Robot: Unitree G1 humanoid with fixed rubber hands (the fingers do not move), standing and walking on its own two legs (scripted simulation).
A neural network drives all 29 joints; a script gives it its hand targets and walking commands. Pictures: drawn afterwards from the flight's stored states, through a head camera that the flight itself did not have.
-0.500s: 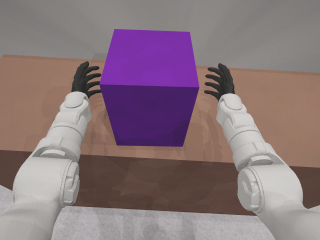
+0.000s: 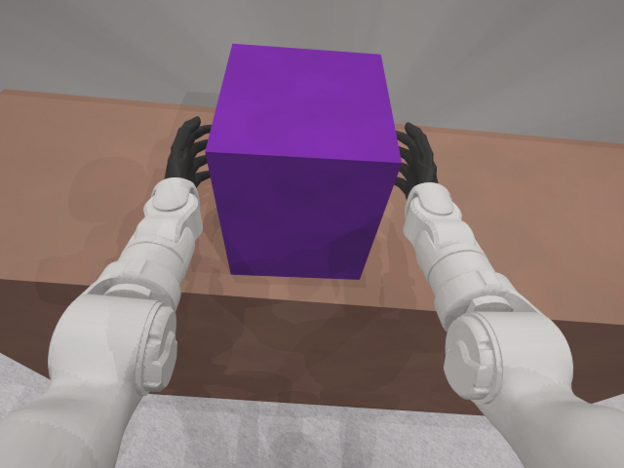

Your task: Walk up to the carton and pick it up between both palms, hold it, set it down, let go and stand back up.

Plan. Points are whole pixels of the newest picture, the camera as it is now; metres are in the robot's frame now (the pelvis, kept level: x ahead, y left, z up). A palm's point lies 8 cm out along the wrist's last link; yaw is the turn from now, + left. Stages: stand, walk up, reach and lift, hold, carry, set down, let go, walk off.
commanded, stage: reach and lift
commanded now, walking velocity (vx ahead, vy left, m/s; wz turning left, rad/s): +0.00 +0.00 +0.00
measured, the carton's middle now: (301, 171) +0.52 +0.03 +0.07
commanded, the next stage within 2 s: none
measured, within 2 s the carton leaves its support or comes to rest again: neither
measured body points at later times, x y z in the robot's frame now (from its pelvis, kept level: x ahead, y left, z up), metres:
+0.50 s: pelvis +0.03 +0.01 +0.02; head +0.09 +0.02 +0.46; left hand +0.48 +0.18 +0.09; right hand +0.47 -0.12 +0.10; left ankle +0.01 +0.11 -0.73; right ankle +0.02 -0.11 -0.73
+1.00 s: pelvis +0.04 +0.00 +0.02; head +0.10 +0.02 +0.47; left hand +0.47 +0.18 +0.09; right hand +0.47 -0.12 +0.10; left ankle +0.01 +0.11 -0.73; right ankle +0.02 -0.11 -0.73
